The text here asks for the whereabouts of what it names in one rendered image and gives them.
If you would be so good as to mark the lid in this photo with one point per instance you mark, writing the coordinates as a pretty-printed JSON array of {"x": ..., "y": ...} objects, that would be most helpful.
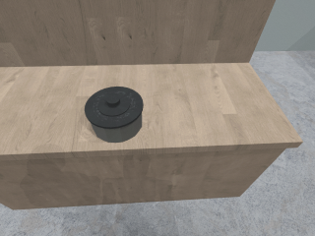
[{"x": 100, "y": 114}]

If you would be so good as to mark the knob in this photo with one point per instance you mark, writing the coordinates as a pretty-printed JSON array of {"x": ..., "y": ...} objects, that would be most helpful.
[{"x": 113, "y": 100}]

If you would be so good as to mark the pot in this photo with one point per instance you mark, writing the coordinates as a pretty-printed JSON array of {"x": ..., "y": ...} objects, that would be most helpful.
[{"x": 119, "y": 135}]

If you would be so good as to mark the table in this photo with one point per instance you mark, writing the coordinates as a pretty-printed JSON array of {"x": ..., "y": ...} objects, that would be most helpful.
[{"x": 210, "y": 127}]

